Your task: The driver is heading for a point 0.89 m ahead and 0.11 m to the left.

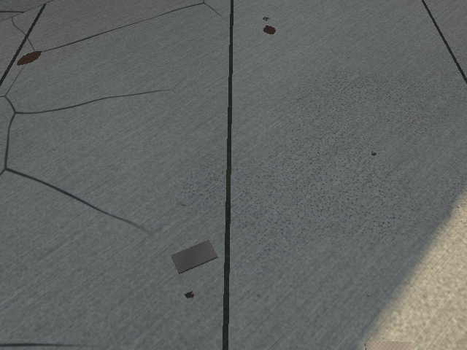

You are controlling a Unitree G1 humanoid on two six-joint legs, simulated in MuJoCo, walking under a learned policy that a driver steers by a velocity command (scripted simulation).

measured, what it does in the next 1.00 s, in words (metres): walks ahead: left foot, then right foot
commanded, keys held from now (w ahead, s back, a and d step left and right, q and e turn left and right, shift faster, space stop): w+q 0.42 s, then w+e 0.58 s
